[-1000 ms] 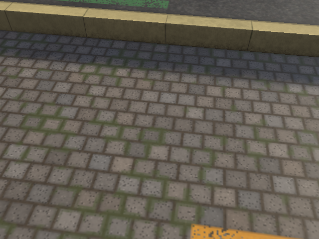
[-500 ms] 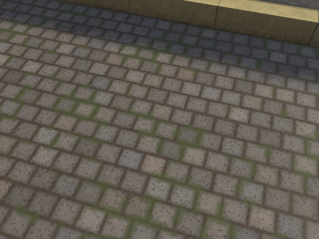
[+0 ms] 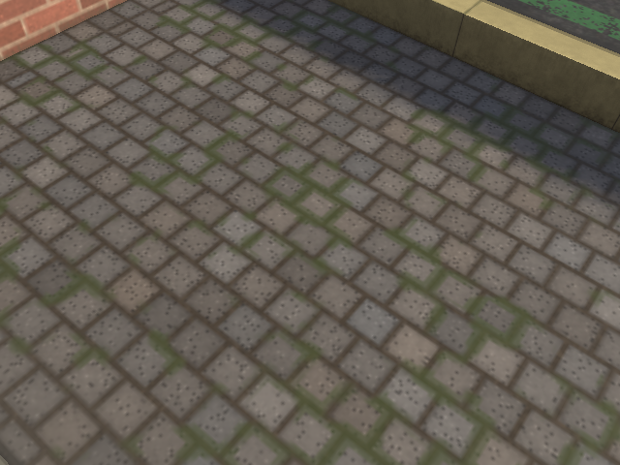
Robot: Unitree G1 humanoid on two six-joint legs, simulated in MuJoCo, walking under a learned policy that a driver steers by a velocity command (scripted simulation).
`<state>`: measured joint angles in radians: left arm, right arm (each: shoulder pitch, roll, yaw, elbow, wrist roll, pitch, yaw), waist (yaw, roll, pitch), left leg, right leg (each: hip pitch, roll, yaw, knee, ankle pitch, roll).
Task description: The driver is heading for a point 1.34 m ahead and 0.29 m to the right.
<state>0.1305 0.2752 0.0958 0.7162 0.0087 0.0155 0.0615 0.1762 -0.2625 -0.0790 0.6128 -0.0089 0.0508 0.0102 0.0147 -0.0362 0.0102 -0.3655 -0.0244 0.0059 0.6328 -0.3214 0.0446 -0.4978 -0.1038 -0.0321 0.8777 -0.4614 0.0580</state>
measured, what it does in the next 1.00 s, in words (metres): walks ahead: right foot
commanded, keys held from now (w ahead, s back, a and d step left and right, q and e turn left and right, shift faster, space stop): q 0.02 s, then no key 0.40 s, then w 0.58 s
